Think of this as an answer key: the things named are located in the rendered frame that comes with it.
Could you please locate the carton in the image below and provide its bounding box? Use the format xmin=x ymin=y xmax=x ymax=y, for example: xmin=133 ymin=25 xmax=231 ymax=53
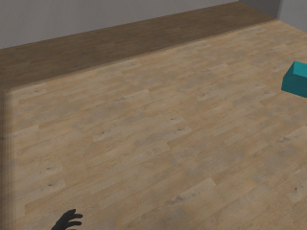
xmin=281 ymin=61 xmax=307 ymax=98

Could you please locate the left robot hand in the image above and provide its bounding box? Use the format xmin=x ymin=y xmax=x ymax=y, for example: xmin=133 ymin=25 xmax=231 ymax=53
xmin=51 ymin=209 xmax=83 ymax=230

